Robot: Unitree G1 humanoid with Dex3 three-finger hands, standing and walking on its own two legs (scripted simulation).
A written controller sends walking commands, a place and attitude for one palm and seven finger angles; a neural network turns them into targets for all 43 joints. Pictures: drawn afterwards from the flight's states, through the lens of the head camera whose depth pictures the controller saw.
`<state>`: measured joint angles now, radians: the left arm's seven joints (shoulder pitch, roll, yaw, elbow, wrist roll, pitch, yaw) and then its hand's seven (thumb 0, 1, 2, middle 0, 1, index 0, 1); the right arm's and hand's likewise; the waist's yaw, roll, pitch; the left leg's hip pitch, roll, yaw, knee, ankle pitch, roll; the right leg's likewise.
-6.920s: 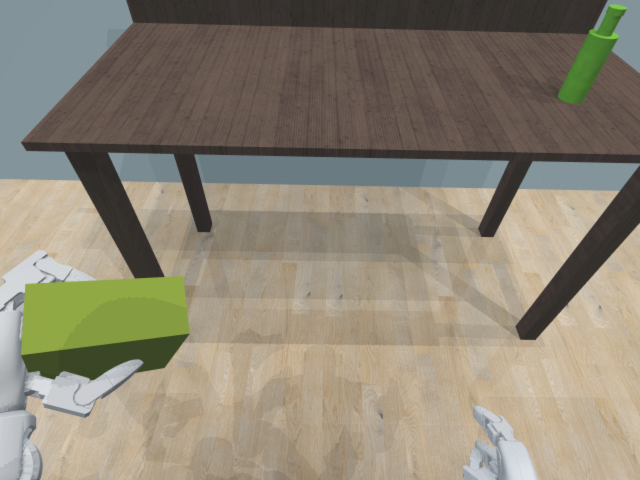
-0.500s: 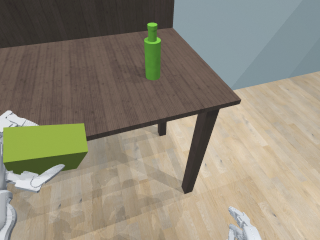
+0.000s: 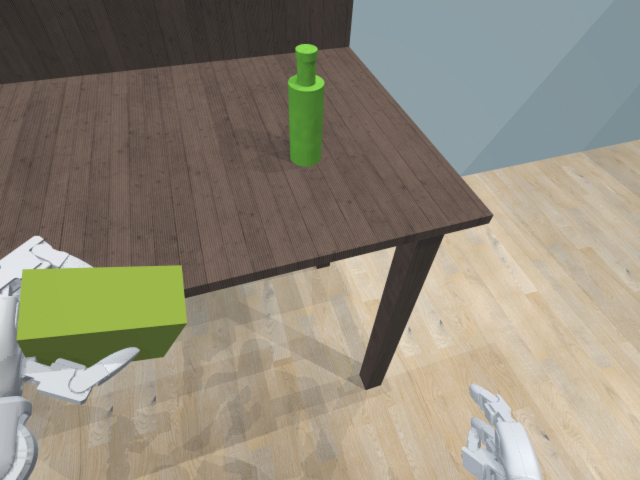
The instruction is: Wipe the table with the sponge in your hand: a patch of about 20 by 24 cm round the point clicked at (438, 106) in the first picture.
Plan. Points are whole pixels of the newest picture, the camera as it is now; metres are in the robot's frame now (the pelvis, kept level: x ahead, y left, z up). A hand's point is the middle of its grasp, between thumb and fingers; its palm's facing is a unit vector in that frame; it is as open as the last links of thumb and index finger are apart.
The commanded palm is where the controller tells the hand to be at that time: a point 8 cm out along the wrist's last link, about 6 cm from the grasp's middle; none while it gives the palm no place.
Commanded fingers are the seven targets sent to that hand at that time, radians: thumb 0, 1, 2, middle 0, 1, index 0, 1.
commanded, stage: come to a stop and stand still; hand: left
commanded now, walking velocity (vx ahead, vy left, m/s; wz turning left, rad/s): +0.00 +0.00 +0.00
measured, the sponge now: (129, 319) +0.23 +0.21 +0.13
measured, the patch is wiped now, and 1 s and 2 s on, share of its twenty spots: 0.00 0.00 0.00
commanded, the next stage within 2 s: look again from close up in 0.18 s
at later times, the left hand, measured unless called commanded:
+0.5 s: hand (71, 327) +0.22 +0.25 +0.15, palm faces +0.40 -0.84 -0.36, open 10.0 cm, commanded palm +0.16 +0.28 +0.17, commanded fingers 0.00 0.10 1.30 -1.20 -1.60 -1.20 -1.60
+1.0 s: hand (90, 307) +0.24 +0.25 +0.14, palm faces +0.40 -0.84 -0.37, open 9.9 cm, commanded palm +0.18 +0.28 +0.17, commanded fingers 0.00 0.10 1.30 -1.20 -1.60 -1.20 -1.60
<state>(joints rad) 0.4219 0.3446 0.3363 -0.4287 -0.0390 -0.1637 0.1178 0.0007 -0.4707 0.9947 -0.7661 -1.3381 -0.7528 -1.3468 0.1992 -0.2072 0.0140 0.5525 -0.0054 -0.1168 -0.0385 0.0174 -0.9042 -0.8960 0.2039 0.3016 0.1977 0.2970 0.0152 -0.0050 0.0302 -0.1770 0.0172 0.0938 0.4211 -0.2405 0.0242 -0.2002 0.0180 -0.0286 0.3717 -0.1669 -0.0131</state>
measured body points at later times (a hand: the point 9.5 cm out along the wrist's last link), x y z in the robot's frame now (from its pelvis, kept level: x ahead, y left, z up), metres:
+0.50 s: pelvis +0.00 +0.00 +0.00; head +0.01 +0.01 +0.45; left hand +0.19 +0.29 +0.17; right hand +0.18 -0.22 -0.07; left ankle -0.01 +0.09 -0.74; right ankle +0.02 -0.11 -0.74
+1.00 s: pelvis +0.02 +0.00 -0.01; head +0.02 +0.00 +0.44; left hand +0.21 +0.29 +0.17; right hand +0.19 -0.24 -0.09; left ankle -0.01 +0.09 -0.74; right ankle +0.02 -0.11 -0.74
